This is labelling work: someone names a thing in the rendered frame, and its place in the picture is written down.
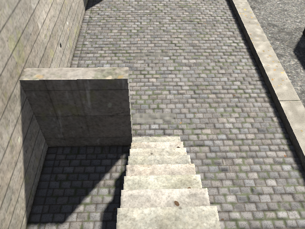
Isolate stairs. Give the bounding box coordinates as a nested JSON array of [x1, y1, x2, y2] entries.
[[116, 136, 221, 229]]

